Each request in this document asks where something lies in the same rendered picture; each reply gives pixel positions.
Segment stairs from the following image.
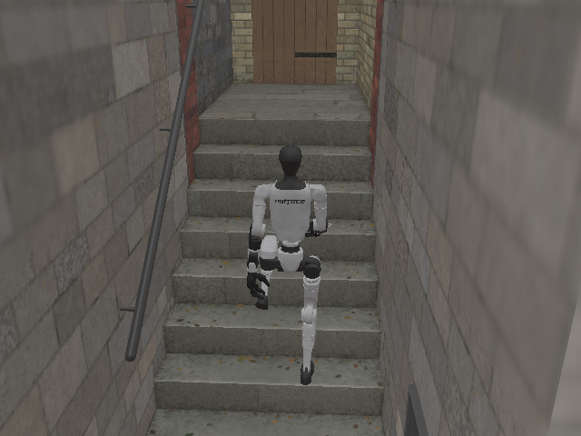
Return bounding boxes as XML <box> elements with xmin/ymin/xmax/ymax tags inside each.
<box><xmin>146</xmin><ymin>119</ymin><xmax>385</xmax><ymax>436</ymax></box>

